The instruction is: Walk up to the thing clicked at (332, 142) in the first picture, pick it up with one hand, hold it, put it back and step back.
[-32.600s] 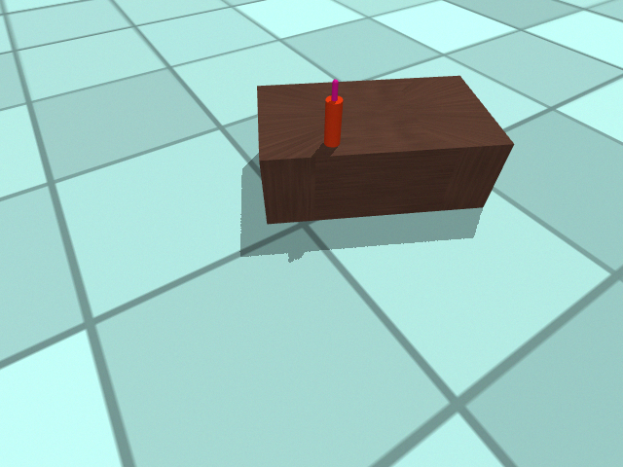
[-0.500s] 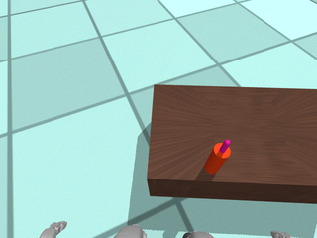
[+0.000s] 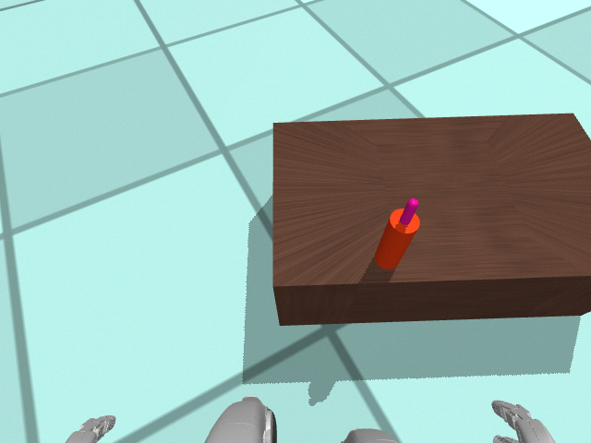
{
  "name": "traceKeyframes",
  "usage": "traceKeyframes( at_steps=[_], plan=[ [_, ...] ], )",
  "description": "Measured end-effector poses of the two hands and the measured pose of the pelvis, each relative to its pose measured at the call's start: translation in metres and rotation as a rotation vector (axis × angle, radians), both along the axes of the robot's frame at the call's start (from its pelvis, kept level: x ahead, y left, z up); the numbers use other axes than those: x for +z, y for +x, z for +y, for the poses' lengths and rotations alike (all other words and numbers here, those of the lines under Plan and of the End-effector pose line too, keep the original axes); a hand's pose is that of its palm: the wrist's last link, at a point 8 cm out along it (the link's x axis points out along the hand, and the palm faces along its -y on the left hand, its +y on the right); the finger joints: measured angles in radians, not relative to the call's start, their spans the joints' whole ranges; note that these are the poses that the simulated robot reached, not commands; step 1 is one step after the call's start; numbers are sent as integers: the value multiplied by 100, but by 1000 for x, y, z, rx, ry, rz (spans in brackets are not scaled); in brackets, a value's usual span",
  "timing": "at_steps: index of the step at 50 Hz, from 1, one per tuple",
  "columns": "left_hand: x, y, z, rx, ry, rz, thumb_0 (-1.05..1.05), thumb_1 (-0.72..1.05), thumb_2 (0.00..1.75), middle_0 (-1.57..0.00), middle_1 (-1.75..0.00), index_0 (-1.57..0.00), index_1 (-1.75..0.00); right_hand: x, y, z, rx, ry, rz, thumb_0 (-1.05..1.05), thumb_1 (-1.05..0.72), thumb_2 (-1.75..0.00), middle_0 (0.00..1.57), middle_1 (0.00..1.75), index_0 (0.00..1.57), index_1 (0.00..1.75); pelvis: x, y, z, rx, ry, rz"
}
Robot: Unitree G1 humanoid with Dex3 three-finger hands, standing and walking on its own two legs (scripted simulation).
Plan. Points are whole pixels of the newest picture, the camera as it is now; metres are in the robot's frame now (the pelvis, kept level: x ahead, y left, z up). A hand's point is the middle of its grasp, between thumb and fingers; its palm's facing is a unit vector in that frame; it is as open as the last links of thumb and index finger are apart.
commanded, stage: step back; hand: right
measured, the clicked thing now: (398, 233) +0.54 -0.21 -0.26
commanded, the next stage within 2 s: none
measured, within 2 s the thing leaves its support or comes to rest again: neither
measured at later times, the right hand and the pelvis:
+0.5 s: hand out of the picture +0.00 -0.25 -0.12, palm faces -0.11 +0.90 -0.42, open 7.4 cm; pelvis -0.12 +0.00 +0.01, yaw +3 degrees
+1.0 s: hand out of the picture -0.18 -0.28 -0.15, palm faces -0.15 +0.90 -0.41, open 7.4 cm; pelvis -0.28 -0.02 +0.00, yaw +5 degrees
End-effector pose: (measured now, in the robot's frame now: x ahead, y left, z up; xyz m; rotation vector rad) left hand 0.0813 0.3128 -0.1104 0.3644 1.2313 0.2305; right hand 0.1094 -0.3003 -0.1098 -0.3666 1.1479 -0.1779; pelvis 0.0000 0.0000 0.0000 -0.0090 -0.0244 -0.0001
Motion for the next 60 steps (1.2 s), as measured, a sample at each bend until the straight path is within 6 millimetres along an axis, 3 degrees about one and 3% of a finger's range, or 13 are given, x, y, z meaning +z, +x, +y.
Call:
traceKeyframes(
  at_steps=[5,10,16,20,28,34,38,41,45,51,55,60],
  plan=[
    [16,-33,-12,13,-3,-11,1,91,90,-20,-30,-20,-30,1,-20,-7,-18,15,17,0,-91,-89,20,30,20,30,9,-20,-5,7,21,-4],
    [26,-45,-10,21,8,-62,1,90,90,-20,-30,-21,-30,8,-44,-9,13,-7,38,0,-91,-89,20,30,20,30,14,-40,-3,33,28,14],
    [13,-54,5,23,-4,-160,1,90,90,-20,-30,-21,-30,8,-73,-2,62,-54,52,0,-91,-89,20,30,20,30,2,-72,6,87,15,5],
    [7,-74,9,44,-23,-154,1,91,90,-20,-30,-20,-30,18,-93,8,74,-48,35,0,-91,-89,20,30,20,30,6,-95,8,83,8,-16],
    [8,-133,1,37,-35,-99,1,91,90,-20,-30,-20,-29,36,-120,2,72,-56,-48,0,-90,-89,21,30,20,30,13,-139,-2,41,-18,-8],
    [2,-189,-14,23,-2,-48,1,91,90,-20,-30,-20,-30,20,-146,-24,62,-38,-97,0,-90,-89,21,30,20,30,-1,-178,-20,11,-15,-9],
    [11,-231,-26,35,-1,-19,1,91,90,-20,-30,-20,-30,14,-177,-34,25,-25,-63,0,-91,-89,20,30,20,30,3,-201,-26,18,0,-16],
    [18,-251,-27,49,10,-15,1,90,90,-20,-30,-21,-30,13,-204,-35,24,-20,-28,0,-91,-89,20,30,20,30,9,-217,-26,30,19,-8],
    [20,-260,-21,42,30,-61,1,90,90,-20,-30,-21,-30,9,-244,-33,41,-29,38,0,-91,-89,20,30,20,30,8,-240,-24,61,19,3],
    [6,-271,-7,53,18,-143,1,90,90,-20,-30,-21,-30,3,-296,-19,71,-43,100,0,-91,-89,20,30,20,30,-2,-283,-18,90,31,-16],
    [8,-291,-13,58,-4,-133,1,91,90,-20,-30,-20,-30,16,-319,-16,65,-36,77,1,-91,-89,20,30,20,30,7,-306,-22,83,6,-14],
    [8,-329,-26,32,-20,-96,1,91,90,-20,-30,-20,-29,25,-332,-25,59,-45,0,1,-90,-89,21,30,20,30,11,-338,-30,48,-8,-7]
  ],
)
